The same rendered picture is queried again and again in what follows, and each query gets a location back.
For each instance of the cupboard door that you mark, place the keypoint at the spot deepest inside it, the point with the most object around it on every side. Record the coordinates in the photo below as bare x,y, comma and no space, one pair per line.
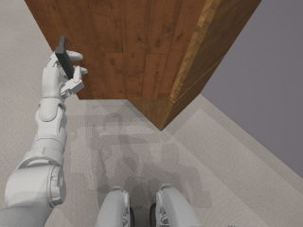
132,49

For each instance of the handle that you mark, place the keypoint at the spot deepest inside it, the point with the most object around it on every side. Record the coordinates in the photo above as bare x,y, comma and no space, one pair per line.
63,58

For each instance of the robot left thigh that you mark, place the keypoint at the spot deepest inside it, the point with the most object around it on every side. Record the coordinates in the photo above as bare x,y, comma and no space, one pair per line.
115,206

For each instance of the left robot upper arm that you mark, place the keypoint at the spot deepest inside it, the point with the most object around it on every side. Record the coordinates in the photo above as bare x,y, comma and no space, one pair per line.
32,194

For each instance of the left robot shin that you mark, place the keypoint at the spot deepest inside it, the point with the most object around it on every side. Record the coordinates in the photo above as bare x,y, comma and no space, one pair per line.
126,220

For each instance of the left robot forearm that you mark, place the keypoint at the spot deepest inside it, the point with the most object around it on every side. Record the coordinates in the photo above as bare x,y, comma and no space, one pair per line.
49,143

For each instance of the left robot hand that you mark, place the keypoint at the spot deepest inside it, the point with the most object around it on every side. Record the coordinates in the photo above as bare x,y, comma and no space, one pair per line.
54,78

